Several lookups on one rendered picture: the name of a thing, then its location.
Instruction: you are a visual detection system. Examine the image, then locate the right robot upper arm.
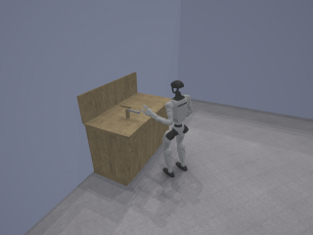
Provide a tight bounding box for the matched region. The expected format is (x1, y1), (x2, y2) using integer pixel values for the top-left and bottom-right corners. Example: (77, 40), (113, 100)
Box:
(184, 94), (193, 115)

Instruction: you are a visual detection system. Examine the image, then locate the tap lever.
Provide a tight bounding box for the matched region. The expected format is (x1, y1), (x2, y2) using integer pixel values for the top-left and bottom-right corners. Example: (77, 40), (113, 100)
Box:
(127, 109), (140, 115)

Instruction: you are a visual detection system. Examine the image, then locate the counter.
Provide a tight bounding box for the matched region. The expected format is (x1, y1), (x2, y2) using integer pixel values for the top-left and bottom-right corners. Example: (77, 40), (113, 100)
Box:
(76, 71), (172, 186)

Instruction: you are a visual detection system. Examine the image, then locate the right robot thigh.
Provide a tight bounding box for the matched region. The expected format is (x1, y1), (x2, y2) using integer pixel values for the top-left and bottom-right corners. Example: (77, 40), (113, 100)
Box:
(176, 124), (189, 151)

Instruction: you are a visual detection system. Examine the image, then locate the robot thigh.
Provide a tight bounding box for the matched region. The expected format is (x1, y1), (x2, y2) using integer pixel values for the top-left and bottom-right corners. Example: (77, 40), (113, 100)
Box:
(176, 124), (189, 151)
(162, 129), (176, 157)

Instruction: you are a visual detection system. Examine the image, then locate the left robot thigh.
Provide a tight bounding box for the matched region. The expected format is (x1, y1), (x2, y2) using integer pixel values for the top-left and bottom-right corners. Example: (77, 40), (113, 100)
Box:
(162, 129), (176, 157)

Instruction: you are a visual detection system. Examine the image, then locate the robot left hand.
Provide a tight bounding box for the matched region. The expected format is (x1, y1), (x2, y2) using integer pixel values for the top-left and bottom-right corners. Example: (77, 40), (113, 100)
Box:
(141, 105), (154, 117)

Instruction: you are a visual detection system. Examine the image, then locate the left robot upper arm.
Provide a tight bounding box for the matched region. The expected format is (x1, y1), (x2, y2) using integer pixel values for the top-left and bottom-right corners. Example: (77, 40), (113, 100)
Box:
(164, 100), (174, 125)

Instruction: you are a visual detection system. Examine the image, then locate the left robot forearm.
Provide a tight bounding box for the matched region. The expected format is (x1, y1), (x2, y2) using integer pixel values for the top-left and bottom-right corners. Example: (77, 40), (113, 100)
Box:
(151, 113), (171, 125)

